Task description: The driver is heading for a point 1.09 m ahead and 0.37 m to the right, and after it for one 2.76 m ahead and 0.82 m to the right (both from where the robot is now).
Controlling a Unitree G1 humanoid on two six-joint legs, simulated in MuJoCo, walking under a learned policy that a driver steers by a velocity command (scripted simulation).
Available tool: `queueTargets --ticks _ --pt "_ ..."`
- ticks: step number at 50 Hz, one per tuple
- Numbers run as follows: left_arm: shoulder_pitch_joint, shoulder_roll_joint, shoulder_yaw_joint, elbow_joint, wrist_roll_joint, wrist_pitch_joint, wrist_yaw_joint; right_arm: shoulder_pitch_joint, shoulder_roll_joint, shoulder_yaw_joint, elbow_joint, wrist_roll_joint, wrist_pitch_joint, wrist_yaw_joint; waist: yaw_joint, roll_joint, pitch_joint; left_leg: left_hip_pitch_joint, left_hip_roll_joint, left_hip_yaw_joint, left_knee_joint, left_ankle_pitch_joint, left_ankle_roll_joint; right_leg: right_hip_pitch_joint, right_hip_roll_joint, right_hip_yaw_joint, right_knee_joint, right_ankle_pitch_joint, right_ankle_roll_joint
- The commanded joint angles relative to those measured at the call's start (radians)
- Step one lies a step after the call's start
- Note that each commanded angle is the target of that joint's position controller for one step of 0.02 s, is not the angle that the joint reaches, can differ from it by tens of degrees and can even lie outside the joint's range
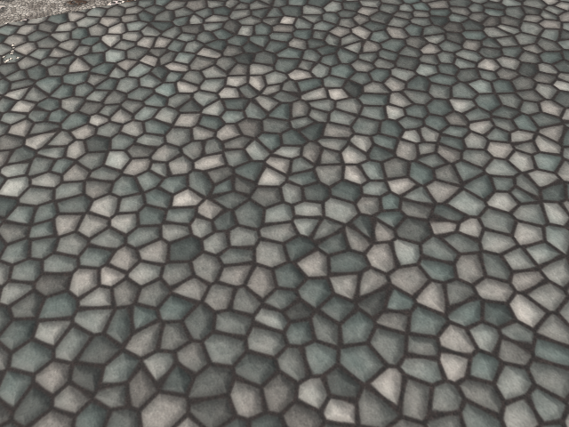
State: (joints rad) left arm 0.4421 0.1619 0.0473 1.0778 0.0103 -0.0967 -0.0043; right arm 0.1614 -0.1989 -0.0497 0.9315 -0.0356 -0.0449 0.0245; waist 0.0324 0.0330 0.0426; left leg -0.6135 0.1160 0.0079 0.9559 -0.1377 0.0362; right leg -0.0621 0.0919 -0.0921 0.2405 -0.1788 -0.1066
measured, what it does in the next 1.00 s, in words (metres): walks ahead, turning right: left foot, then right foot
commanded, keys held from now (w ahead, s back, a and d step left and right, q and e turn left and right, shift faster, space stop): w+e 1.00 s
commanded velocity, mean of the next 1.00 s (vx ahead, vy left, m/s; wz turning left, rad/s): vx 0.50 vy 0.00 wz -0.51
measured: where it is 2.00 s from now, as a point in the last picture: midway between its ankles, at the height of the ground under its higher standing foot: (452, 285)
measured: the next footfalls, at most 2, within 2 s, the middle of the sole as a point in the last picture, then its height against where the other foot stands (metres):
left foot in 0.26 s outside the picture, level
right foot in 0.82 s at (379, 422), level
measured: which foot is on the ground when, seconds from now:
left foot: up 0.00-0.24, down 0.26-0.80, up 0.82-1.00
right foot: down 0.00-0.26, up 0.28-0.80, down 0.82-1.00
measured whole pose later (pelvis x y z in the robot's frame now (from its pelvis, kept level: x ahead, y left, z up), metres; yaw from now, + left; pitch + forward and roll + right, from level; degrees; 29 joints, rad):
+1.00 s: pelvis +0.48 -0.09 -0.01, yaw -33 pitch +1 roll +0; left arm 0.26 0.26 0.08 0.86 0.00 -0.03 -0.01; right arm 0.20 -0.24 -0.06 0.81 -0.04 -0.05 0.01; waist 0.00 0.02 0.07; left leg -0.51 0.12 0.00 1.15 -0.32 -0.02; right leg -0.23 0.14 -0.03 0.40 -0.18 -0.15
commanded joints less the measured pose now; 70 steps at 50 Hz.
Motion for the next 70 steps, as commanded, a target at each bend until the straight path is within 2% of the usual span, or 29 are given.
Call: queueTargets --ticks 1,8,10,12,13,14,15,16,17,20,23,30,35,38,40,41,42,43,44,45,47,49,52,55,64,66,68,69,70 --pt "0.045 0.113 0.011 -0.043 -0.003 -0.011 0.003 -0.074 -0.032 -0.001 -0.072 0.007 -0.003 0.004 -0.010 -0.082 0.071 -0.041 -0.018 0.034 -0.154 0.099 -0.035 -0.045 -0.255 0.211 -0.125 0.282 -0.112" --pt "0.101 0.149 0.023 -0.050 0.011 -0.002 0.016 -0.243 -0.061 0.000 -0.156 0.021 -0.022 -0.001 0.033 -0.123 0.054 -0.011 -0.069 0.022 -0.358 0.083 -0.023 0.116 -0.283 0.271 -0.002 0.427 -0.112" --pt "0.053 0.172 0.034 -0.067 0.014 0.001 0.020 -0.174 -0.084 -0.008 -0.151 0.025 -0.035 -0.006 -0.012 -0.131 0.032 0.121 -0.090 0.017 -0.423 0.016 -0.003 0.098 -0.285 0.281 0.066 0.491 -0.083" --pt "0.005 0.180 0.040 -0.085 0.006 0.003 0.012 0.072 -0.129 -0.032 -0.080 0.013 -0.055 -0.023 -0.118 -0.074 -0.097 0.455 -0.117 0.030 -0.520 0.028 0.031 0.018 -0.211 0.233 0.345 0.563 -0.045" --pt "-0.002 0.133 0.029 -0.122 -0.006 0.001 0.008 0.233 -0.204 -0.052 -0.065 -0.016 -0.065 -0.037 -0.169 0.021 -0.239 0.703 0.085 -0.164 -0.536 -0.088 0.072 -0.150 -0.144 0.188 0.621 0.302 -0.027" --pt "0.114 0.017 0.008 -0.155 -0.048 0.009 0.012 0.253 -0.303 -0.073 -0.076 -0.035 -0.059 -0.033 -0.107 0.258 -0.365 0.945 0.358 -0.593 -0.626 -0.143 0.175 -0.483 0.007 0.097 0.928 -0.342 0.009" --pt "0.094 0.119 0.028 -0.141 -0.021 0.021 0.017 0.183 -0.225 -0.062 -0.092 -0.015 -0.040 -0.029 -0.083 0.141 -0.323 0.848 0.332 -0.674 -0.686 -0.266 0.180 -0.556 -0.056 0.162 1.037 -0.321 -0.008" --pt "0.025 0.133 0.035 -0.149 -0.010 0.027 0.011 0.093 -0.140 -0.038 -0.107 -0.007 -0.039 -0.028 -0.056 0.046 -0.171 0.700 0.288 -0.510 -0.704 -0.281 0.152 -0.570 -0.104 0.166 1.036 -0.223 -0.008" --pt "-0.026 0.113 0.034 -0.159 -0.005 0.029 0.002 0.058 -0.101 -0.027 -0.105 -0.003 -0.045 -0.025 -0.048 0.006 -0.094 0.587 0.239 -0.369 -0.733 -0.182 0.130 -0.548 -0.138 0.162 0.994 -0.160 -0.002" --pt "-0.048 0.087 0.038 -0.173 0.021 0.064 -0.022 0.097 -0.071 -0.018 -0.070 0.009 -0.064 -0.034 -0.013 0.068 -0.045 0.476 0.164 -0.153 -0.771 0.030 0.089 -0.494 -0.171 0.143 0.941 -0.107 0.018" --pt "-0.124 0.080 0.036 -0.208 0.024 0.085 -0.038 0.151 -0.088 -0.022 -0.051 0.022 -0.083 -0.033 -0.007 0.056 -0.031 0.497 0.163 -0.052 -0.791 0.156 0.096 -0.572 -0.183 0.127 0.927 -0.035 0.029" --pt "-0.378 0.079 0.016 -0.304 0.023 0.085 -0.067 0.227 -0.110 -0.023 -0.028 0.015 -0.081 -0.034 -0.046 0.042 0.036 0.540 0.142 0.132 -0.807 0.253 0.094 -0.625 -0.180 0.057 0.618 0.172 0.047" --pt "-0.495 0.089 0.009 -0.360 0.030 0.082 -0.076 0.296 -0.148 -0.033 -0.001 0.014 -0.062 -0.046 -0.077 0.047 0.061 0.667 0.178 0.207 -0.762 0.375 0.089 -0.574 -0.152 -0.027 0.438 0.089 0.002" --pt "-0.436 0.112 0.021 -0.356 0.037 0.084 -0.064 0.295 -0.187 -0.042 0.007 0.013 -0.040 -0.053 -0.042 0.077 0.009 0.729 0.181 0.261 -0.581 0.777 0.074 -0.441 -0.067 -0.082 0.387 -0.055 -0.050" --pt "-0.225 0.146 0.045 -0.297 0.039 0.070 -0.048 0.277 -0.212 -0.048 -0.001 0.020 -0.018 -0.049 0.048 0.057 -0.118 0.683 0.169 0.284 -0.248 0.814 0.058 -0.189 0.007 -0.084 0.287 -0.060 -0.098" --pt "-0.067 0.216 0.073 -0.251 0.052 0.062 -0.032 0.264 -0.199 -0.043 -0.027 0.021 -0.015 -0.046 0.117 -0.021 -0.217 0.480 0.143 0.287 0.034 0.535 0.023 0.070 -0.082 0.074 0.227 -0.111 -0.142" --pt "-0.087 0.339 0.098 -0.268 0.047 0.062 -0.021 0.287 -0.071 -0.018 -0.107 0.027 -0.022 -0.025 0.037 -0.257 -0.278 0.006 -0.034 0.247 0.376 -0.382 -0.040 0.379 -0.392 0.587 0.180 -0.118 -0.270" --pt "-0.032 0.348 0.101 -0.284 0.021 0.076 -0.014 0.161 -0.156 -0.035 -0.147 0.020 -0.034 -0.019 0.094 -0.123 -0.313 -0.118 -0.097 0.024 0.483 -0.401 -0.047 0.377 -0.443 0.821 0.051 -0.090 -0.303" --pt "-0.080 0.316 0.092 -0.266 0.013 0.081 -0.006 0.086 -0.146 -0.031 -0.172 0.030 -0.045 -0.015 0.067 -0.073 -0.170 -0.184 -0.039 -0.014 0.449 -0.277 -0.035 0.283 -0.416 0.644 0.037 -0.001 -0.273" --pt "-0.128 0.263 0.078 -0.266 0.003 0.076 -0.004 0.104 -0.138 -0.025 -0.161 0.030 -0.055 -0.016 0.024 -0.034 -0.089 -0.131 -0.006 -0.015 0.348 -0.200 -0.030 0.147 -0.375 0.540 0.023 0.128 -0.236" --pt "-0.204 0.205 0.059 -0.280 -0.009 0.059 0.002 0.148 -0.136 -0.026 -0.142 -0.002 -0.031 -0.019 -0.050 -0.022 -0.057 0.000 0.022 -0.029 0.240 -0.176 -0.045 -0.009 -0.280 0.405 -0.001 0.292 -0.190" --pt "-0.185 0.202 0.053 -0.278 -0.015 0.037 -0.002 0.158 -0.125 -0.026 -0.144 -0.016 0.002 -0.012 -0.068 -0.029 -0.069 0.042 0.017 -0.023 0.189 -0.176 -0.065 -0.053 -0.247 0.367 -0.012 0.372 -0.188" --pt "-0.118 0.236 0.058 -0.264 -0.014 0.027 -0.004 0.065 -0.115 -0.021 -0.181 -0.014 0.021 -0.005 -0.046 -0.046 -0.036 -0.019 0.008 -0.007 0.089 -0.082 -0.087 -0.074 -0.215 0.353 -0.041 0.341 -0.170" --pt "-0.041 0.231 0.054 -0.250 -0.013 0.027 -0.004 -0.048 -0.124 -0.019 -0.218 -0.010 0.024 -0.003 -0.004 -0.072 -0.007 -0.104 0.000 -0.003 -0.037 0.029 -0.090 -0.013 -0.210 0.361 -0.056 0.341 -0.134" --pt "0.089 0.226 0.032 -0.201 0.006 0.019 0.019 -0.266 -0.115 0.006 -0.301 0.005 -0.001 0.016 0.068 -0.104 0.034 -0.082 -0.071 0.039 -0.337 0.117 -0.018 0.179 -0.246 0.342 -0.004 0.539 -0.092" --pt "0.052 0.243 0.033 -0.200 0.010 0.017 0.024 -0.208 -0.130 0.002 -0.292 0.008 -0.009 0.012 0.024 -0.115 0.031 0.039 -0.099 0.043 -0.401 0.060 0.018 0.171 -0.258 0.327 0.036 0.664 -0.071" --pt "0.021 0.264 0.035 -0.197 0.015 0.013 0.022 -0.023 -0.168 -0.016 -0.234 0.014 -0.017 -0.008 -0.056 -0.120 -0.059 0.280 -0.167 0.064 -0.441 -0.014 0.056 0.160 -0.235 0.299 0.225 0.917 -0.044" --pt "0.000 0.264 0.033 -0.198 0.010 0.012 0.017 0.128 -0.186 -0.026 -0.192 0.008 -0.025 -0.022 -0.132 -0.091 -0.140 0.483 -0.140 0.045 -0.497 0.040 0.083 0.089 -0.198 0.264 0.409 0.863 -0.030" --pt "0.006 0.213 0.018 -0.229 0.004 0.006 0.013 0.291 -0.255 -0.042 -0.170 -0.016 -0.031 -0.039 -0.181 0.009 -0.270 0.730 0.073 -0.184 -0.490 -0.044 0.132 -0.090 -0.140 0.231 0.693 0.529 -0.017"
